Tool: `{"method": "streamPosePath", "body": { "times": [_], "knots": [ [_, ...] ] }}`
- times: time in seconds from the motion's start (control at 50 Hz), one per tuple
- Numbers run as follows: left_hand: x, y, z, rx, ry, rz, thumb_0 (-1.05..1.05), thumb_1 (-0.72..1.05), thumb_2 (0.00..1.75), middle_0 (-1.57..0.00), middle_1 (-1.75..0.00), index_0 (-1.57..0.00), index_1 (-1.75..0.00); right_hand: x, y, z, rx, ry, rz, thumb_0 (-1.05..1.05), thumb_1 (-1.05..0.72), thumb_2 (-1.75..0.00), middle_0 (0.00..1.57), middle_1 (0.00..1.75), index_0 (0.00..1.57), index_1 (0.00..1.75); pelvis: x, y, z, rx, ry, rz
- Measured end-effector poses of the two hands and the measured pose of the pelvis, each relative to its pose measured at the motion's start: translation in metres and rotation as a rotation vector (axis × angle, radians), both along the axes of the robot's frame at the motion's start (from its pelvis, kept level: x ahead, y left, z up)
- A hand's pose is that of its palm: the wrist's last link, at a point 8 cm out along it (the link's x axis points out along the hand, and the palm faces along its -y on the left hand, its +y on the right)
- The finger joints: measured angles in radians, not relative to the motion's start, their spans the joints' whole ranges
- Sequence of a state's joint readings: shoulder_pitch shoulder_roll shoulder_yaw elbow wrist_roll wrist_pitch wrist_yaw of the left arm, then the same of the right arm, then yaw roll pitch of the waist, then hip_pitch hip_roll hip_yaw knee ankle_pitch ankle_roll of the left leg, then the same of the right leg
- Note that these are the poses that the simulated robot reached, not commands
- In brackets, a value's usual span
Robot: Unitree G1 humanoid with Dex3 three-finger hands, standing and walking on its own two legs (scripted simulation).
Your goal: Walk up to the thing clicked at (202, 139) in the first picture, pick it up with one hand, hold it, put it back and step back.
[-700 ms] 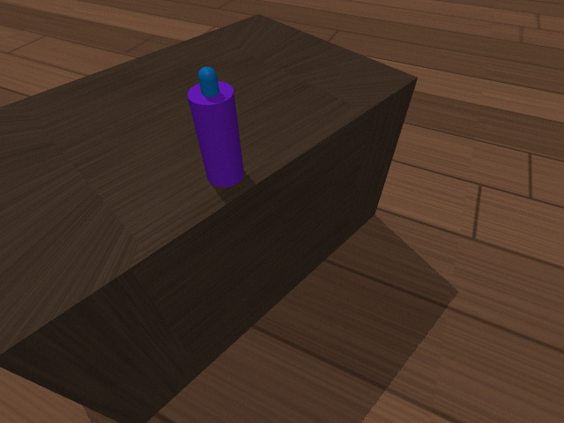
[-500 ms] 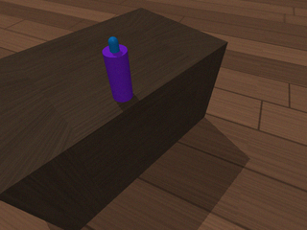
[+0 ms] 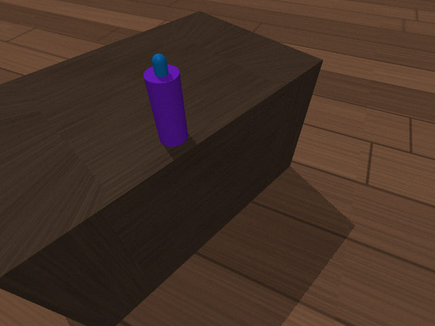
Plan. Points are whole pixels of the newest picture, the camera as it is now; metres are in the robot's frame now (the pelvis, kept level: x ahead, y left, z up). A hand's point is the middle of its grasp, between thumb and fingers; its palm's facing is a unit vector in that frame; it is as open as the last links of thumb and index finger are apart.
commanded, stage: stand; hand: right
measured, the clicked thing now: (166, 101) +0.64 +0.17 +0.05
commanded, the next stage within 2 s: walk up in 0.42 s
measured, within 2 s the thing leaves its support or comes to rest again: neither
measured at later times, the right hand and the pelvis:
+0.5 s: hand out of the picture +0.08 -0.26 -0.16, palm faces -0.08 +0.94 -0.33, open 7.4 cm; pelvis +0.01 +0.00 -0.01, yaw +4 degrees
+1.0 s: hand (315, 272) +0.25 -0.20 -0.15, palm faces -0.38 +0.80 -0.47, open 7.4 cm; pelvis +0.13 +0.06 -0.03, yaw +23 degrees
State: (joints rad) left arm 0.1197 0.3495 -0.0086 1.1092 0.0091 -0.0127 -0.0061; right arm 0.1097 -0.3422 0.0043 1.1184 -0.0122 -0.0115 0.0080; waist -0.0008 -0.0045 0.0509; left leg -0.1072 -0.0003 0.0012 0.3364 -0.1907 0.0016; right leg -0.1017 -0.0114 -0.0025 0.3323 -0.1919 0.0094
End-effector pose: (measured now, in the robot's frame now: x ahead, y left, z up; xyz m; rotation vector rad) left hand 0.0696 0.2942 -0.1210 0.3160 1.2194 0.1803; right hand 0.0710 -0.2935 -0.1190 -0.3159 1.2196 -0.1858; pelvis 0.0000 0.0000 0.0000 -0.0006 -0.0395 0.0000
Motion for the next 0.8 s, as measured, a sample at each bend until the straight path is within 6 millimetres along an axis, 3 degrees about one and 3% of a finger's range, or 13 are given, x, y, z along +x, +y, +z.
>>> {"method": "streamPosePath", "body": {
  "times": [0.42, 0.5, 0.56, 0.64, 0.74, 0.8],
  "knots": [
    [0.000, -0.002, 0.000, 0.000, 0.008, 0.003, 0.01, 0.91, 0.90, -0.21, -0.30, -0.21, -0.30, -0.002, -0.003, 0.000, -0.003, 0.015, -0.001, 0.01, -0.90, -0.90, 0.21, 0.30, 0.21, 0.30, 0.003, -0.002, 0.000, 0.000, 0.003, 0.002],
    [0.002, 0.009, 0.000, -0.005, -0.073, 0.052, 0.01, 0.90, 0.90, -0.21, -0.30, -0.21, -0.30, 0.004, -0.007, -0.002, 0.001, 0.043, 0.043, 0.01, -0.90, -0.90, 0.21, 0.30, 0.21, 0.30, 0.005, -0.001, -0.007, -0.018, 0.014, 0.073],
    [-0.007, 0.024, 0.003, 0.008, -0.128, 0.111, 0.01, 0.90, 0.90, -0.21, -0.30, -0.21, -0.30, 0.021, -0.005, 0.004, -0.022, 0.079, 0.115, 0.01, -0.90, -0.90, 0.21, 0.30, 0.21, 0.30, 0.010, 0.005, -0.008, -0.023, 0.018, 0.129],
    [-0.022, 0.053, 0.002, 0.025, -0.127, 0.165, 0.01, 0.90, 0.90, -0.21, -0.30, -0.21, -0.30, 0.061, 0.005, 0.017, -0.048, 0.047, 0.201, 0.01, -0.90, -0.90, 0.21, 0.30, 0.21, 0.30, 0.023, 0.021, -0.009, -0.024, 0.008, 0.191],
    [-0.029, 0.097, -0.023, 0.043, -0.084, 0.213, 0.01, 0.90, 0.90, -0.21, -0.30, -0.21, -0.30, 0.113, 0.025, 0.016, -0.122, -0.060, 0.261, 0.01, -0.90, -0.90, 0.21, 0.30, 0.21, 0.30, 0.047, 0.052, -0.035, 0.004, 0.001, 0.246],
    [-0.021, 0.108, -0.029, 0.041, -0.058, 0.235, 0.01, 0.91, 0.90, -0.21, -0.29, -0.21, -0.30, 0.128, 0.038, 0.015, -0.138, -0.082, 0.275, 0.01, -0.90, -0.90, 0.21, 0.30, 0.21, 0.30, 0.061, 0.060, -0.038, 0.020, 0.000, 0.294]
  ]
}}
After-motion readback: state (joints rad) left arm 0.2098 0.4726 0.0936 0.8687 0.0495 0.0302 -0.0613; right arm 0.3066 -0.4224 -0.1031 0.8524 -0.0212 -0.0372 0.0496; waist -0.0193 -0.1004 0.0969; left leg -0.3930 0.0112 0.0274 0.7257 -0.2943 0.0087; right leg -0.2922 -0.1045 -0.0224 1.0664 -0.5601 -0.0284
